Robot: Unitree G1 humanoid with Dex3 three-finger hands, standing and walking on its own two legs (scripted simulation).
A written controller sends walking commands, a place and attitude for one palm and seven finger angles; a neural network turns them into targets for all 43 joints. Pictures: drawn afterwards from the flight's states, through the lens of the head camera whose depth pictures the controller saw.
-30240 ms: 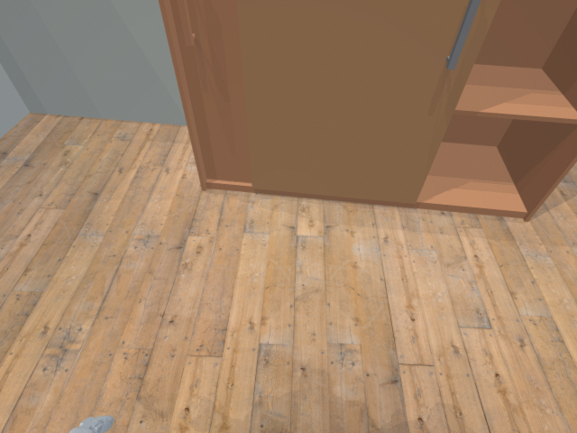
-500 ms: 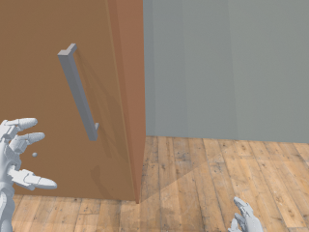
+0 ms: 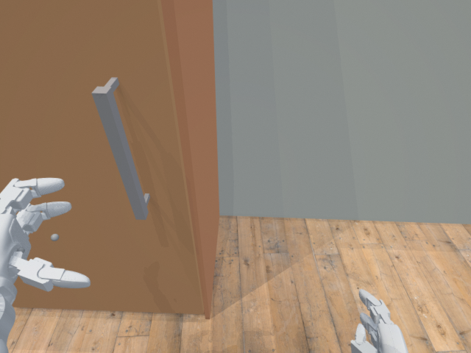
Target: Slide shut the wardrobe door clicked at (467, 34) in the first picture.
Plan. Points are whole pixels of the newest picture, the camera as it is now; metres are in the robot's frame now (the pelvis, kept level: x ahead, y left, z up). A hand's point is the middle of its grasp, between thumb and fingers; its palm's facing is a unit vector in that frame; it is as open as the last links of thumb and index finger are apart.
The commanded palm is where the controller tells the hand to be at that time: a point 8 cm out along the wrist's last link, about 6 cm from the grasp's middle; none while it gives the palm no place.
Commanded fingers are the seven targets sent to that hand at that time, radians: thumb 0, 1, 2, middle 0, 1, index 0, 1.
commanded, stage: draw the hand back to the body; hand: left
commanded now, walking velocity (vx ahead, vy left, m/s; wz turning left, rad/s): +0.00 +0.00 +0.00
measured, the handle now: (129, 157) +0.41 +0.28 +0.13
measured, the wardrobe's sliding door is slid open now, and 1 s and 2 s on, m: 0.00 0.00 0.00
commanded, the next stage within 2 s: step back with the hand held close in 1.00 s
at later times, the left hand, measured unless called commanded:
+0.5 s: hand (67, 212) +0.23 +0.28 +0.17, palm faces +0.46 -0.82 -0.36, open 9.9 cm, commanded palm +0.18 +0.31 +0.18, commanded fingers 0.00 0.72 0.81 -0.21 -0.41 -0.21 -0.41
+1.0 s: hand (79, 210) +0.23 +0.26 +0.18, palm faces +0.45 -0.82 -0.36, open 7.4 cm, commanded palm +0.18 +0.29 +0.19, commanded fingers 0.00 0.90 0.90 -0.20 -0.30 -0.20 -0.30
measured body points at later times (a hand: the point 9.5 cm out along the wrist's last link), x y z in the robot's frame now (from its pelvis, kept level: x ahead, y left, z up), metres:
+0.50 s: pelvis +0.03 +0.01 +0.01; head +0.00 +0.00 +0.46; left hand +0.20 +0.32 +0.19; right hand +0.20 -0.21 -0.06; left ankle +0.04 +0.11 -0.73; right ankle +0.00 -0.11 -0.73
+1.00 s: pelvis +0.03 +0.00 +0.02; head +0.00 -0.02 +0.47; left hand +0.20 +0.30 +0.20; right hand +0.21 -0.22 -0.06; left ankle +0.04 +0.11 -0.73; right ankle +0.00 -0.11 -0.73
